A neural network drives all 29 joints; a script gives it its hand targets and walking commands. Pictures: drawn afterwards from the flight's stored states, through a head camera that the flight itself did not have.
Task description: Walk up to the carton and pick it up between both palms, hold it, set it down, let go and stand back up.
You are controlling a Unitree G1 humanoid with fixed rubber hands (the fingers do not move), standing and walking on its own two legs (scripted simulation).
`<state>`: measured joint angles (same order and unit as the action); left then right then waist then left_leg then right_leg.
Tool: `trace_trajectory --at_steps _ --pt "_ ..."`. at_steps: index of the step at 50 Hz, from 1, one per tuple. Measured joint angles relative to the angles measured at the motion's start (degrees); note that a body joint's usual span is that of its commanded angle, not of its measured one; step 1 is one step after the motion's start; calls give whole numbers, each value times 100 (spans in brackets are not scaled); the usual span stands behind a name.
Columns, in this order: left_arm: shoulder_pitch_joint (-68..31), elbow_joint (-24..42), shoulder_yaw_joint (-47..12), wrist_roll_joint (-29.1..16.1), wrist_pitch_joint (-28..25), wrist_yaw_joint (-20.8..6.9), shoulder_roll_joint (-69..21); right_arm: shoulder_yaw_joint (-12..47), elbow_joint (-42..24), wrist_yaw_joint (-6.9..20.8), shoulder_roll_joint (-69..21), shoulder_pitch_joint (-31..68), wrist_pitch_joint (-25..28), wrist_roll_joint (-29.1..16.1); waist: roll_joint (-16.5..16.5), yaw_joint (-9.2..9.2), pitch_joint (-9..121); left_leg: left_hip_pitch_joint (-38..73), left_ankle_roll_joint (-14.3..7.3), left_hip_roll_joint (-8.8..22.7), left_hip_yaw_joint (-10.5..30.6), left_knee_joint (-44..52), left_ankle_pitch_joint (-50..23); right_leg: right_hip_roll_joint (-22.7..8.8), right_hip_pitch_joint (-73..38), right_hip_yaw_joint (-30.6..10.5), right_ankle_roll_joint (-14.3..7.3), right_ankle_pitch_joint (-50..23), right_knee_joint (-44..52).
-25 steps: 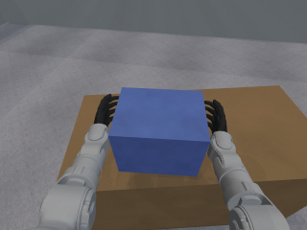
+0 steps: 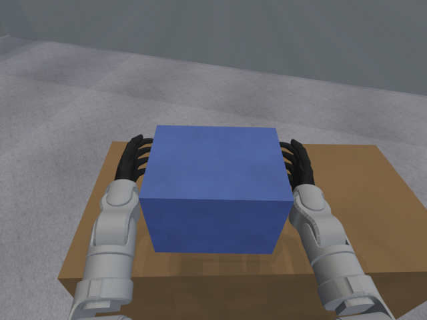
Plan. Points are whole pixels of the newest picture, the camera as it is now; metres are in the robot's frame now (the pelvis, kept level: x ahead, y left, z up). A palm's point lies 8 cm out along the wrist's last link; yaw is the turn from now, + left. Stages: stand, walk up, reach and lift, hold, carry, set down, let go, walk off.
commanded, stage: reach and lift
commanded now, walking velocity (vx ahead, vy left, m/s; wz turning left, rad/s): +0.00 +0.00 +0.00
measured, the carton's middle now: (215, 190) +0.35 +0.00 +0.09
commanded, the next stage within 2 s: hold in 1.16 s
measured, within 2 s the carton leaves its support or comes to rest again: neither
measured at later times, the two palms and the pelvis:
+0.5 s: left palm (137, 173) +0.34 +0.14 +0.15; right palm (317, 188) +0.31 -0.18 +0.13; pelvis -0.04 +0.01 +0.00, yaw -4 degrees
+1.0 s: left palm (131, 169) +0.35 +0.15 +0.16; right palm (313, 174) +0.33 -0.17 +0.15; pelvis -0.02 +0.00 +0.00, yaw +0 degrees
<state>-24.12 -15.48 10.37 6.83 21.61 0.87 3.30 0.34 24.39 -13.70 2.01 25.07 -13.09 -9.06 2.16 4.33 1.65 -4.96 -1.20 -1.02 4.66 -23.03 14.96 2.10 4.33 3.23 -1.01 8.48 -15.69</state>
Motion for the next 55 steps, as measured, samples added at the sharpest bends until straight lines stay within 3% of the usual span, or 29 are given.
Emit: trace_trajectory --at_steps 6,12,21,35,43,48,55 --pt "19 552 7 223 543 55 -222 -133 -207 196 55 -50 -189 -35 77 25 -71 71 -53 -19 -57 -111 22 -13 -94 -62 46 -43 -23" --pt "-354 424 91 551 866 122 -405 -394 218 463 136 318 -246 44 105 42 -208 138 -103 -51 -214 -36 -93 -49 -93 -213 96 -180 -1" --pt "-791 41 271 705 870 288 -578 -656 872 721 243 804 -47 171 -40 -68 -299 85 -132 -72 -393 109 -275 -76 79 -379 116 -341 -7" --pt "-1040 -406 471 419 597 126 -295 -818 1104 626 13 1150 57 489 -89 -186 -263 -48 -22 -47 -264 280 -442 -62 236 -232 8 -387 23" --pt "-1049 -349 534 458 612 -22 -192 -704 989 430 -34 1198 13 390 43 -82 -253 70 18 -30 -159 303 -396 -49 89 -124 -28 -302 40" --pt "-763 144 418 522 858 -69 -182 -442 748 350 6 967 2 103 113 59 -338 238 24 -20 -92 216 -287 -37 -142 -56 -27 -214 42" --pt "-719 329 359 679 1045 17 -384 -461 681 450 104 800 21 63 113 140 -417 354 -2 -31 -62 99 -171 -45 -301 -21 -3 -122 -6"
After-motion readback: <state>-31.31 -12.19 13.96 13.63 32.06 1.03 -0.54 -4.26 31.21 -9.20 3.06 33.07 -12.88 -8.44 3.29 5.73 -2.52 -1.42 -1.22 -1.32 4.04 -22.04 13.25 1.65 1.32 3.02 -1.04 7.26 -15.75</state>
